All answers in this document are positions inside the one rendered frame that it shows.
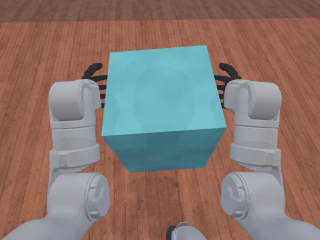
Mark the right robot shin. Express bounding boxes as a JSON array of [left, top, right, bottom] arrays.
[[175, 222, 189, 229]]

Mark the robot right hand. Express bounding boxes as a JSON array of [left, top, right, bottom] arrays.
[[214, 63, 241, 110]]

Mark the robot left hand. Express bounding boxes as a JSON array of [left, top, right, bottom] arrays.
[[81, 63, 108, 108]]

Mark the robot right thigh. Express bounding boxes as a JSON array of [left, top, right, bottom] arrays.
[[171, 226, 207, 240]]

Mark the robot left forearm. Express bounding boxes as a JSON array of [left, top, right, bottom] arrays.
[[46, 79, 102, 210]]

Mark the left robot upper arm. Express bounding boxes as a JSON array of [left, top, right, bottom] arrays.
[[1, 172, 111, 240]]

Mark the robot right forearm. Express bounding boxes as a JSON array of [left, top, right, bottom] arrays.
[[223, 79, 286, 205]]

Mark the right robot upper arm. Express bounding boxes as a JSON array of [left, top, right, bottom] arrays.
[[220, 171, 320, 240]]

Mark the carton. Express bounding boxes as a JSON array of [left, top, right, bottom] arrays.
[[101, 45, 227, 173]]

